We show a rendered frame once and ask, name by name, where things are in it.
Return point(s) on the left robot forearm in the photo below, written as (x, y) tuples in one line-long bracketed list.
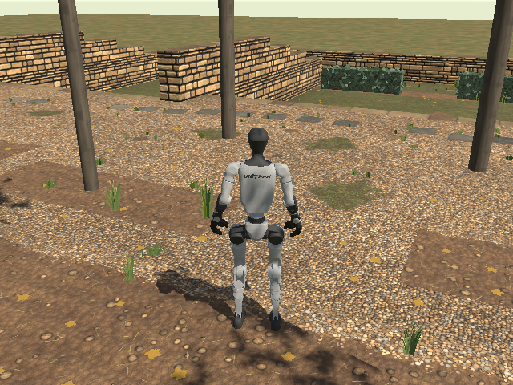
[(218, 211)]

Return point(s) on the robot right shin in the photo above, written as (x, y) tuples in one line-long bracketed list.
[(275, 293)]

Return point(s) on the right robot thigh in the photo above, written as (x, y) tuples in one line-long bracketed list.
[(275, 243)]

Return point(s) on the robot left hand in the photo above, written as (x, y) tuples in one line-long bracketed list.
[(221, 223)]

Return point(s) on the robot right hand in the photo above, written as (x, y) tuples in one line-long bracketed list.
[(290, 225)]

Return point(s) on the right robot forearm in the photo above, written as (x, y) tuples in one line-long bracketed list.
[(294, 212)]

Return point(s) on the robot left upper arm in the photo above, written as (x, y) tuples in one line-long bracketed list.
[(228, 180)]

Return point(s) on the robot right upper arm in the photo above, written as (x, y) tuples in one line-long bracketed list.
[(282, 171)]

